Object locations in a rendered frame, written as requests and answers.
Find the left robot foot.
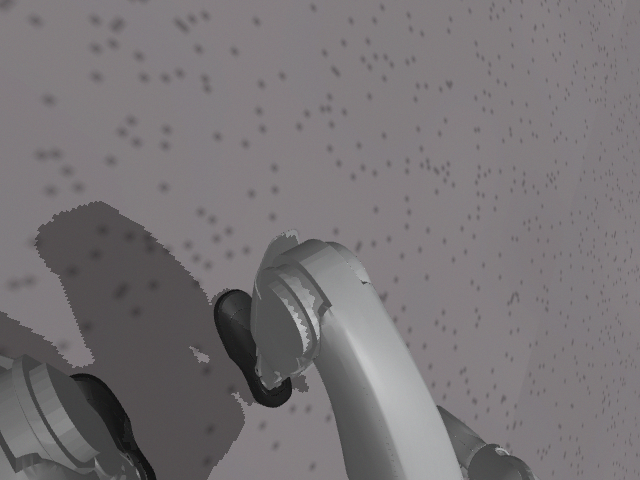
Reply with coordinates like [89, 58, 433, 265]
[70, 373, 156, 480]

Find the right robot arm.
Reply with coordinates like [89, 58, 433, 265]
[468, 444, 540, 480]

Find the right robot foot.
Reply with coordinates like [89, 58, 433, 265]
[214, 290, 292, 408]

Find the right robot hand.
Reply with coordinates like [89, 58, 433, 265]
[436, 405, 488, 477]

